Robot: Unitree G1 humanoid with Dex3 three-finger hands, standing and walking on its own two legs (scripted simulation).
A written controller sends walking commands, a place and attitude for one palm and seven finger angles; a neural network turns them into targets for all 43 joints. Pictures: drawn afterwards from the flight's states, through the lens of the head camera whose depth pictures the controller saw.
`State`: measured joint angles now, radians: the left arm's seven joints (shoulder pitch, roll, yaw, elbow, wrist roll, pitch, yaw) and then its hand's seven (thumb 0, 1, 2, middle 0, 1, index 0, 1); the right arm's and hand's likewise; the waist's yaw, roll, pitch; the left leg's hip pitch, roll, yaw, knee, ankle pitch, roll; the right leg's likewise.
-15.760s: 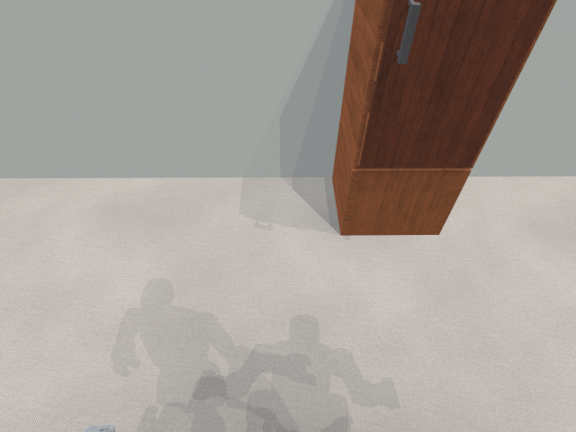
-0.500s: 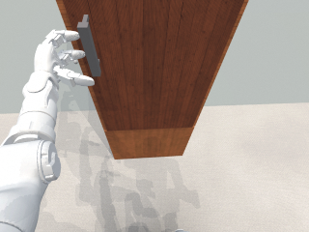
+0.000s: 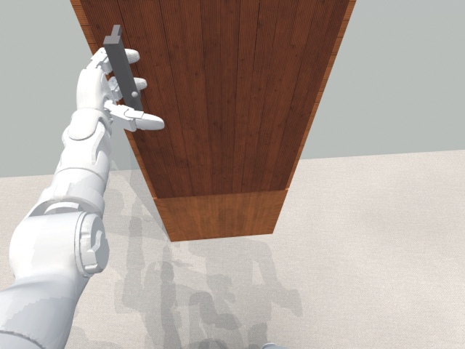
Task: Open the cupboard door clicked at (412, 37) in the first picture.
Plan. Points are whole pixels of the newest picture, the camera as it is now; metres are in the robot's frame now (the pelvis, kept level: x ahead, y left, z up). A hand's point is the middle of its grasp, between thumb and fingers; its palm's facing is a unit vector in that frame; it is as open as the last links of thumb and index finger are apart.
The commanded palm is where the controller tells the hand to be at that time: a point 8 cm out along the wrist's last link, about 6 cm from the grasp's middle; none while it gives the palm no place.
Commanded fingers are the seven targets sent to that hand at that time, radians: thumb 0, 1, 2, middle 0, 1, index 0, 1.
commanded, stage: slide the fingers in behind the handle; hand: left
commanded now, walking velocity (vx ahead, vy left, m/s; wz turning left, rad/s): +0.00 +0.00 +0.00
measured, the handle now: (127, 73) +0.56 +0.15 +0.16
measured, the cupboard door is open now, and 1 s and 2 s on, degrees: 0 0 14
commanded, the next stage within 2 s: close the thumb around the handle in 0.60 s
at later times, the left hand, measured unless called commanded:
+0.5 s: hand (139, 92) +0.51 +0.12 +0.15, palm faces +0.02 -1.00 -0.02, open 13.9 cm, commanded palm +0.49 +0.17 +0.15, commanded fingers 0.00 -0.50 0.30 -0.30 -1.20 -0.30 -1.20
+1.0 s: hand (140, 92) +0.51 +0.12 +0.15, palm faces +0.01 -1.00 -0.01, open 11.5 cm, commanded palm +0.49 +0.17 +0.15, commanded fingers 0.00 0.40 0.68 -0.36 -1.30 -0.36 -1.30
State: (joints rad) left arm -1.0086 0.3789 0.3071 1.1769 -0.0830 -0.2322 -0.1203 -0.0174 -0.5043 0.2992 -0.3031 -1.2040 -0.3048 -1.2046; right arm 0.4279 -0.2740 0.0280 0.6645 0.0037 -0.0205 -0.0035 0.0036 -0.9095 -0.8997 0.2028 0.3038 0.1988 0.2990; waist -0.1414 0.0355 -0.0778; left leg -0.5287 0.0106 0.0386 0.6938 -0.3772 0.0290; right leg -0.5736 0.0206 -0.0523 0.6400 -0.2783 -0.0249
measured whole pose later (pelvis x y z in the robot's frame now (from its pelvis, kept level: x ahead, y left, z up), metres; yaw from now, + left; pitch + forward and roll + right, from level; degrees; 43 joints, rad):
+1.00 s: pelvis +0.00 +0.00 +0.00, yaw +0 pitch +13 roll -1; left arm -1.03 0.36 0.27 1.20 -0.09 -0.26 -0.07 -0.01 -0.11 0.47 -0.33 -1.25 -0.32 -1.25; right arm 0.43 -0.27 0.02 0.68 0.00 -0.04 0.00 0.00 -0.91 -0.90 0.20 0.30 0.20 0.30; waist -0.14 0.04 -0.08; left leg -0.54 0.01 0.03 0.69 -0.38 0.03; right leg -0.59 0.02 -0.05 0.64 -0.28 -0.03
